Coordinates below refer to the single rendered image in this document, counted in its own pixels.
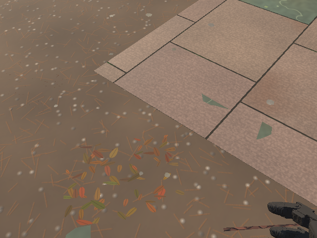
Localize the right robot hand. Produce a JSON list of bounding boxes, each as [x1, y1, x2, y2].
[[267, 201, 317, 238]]

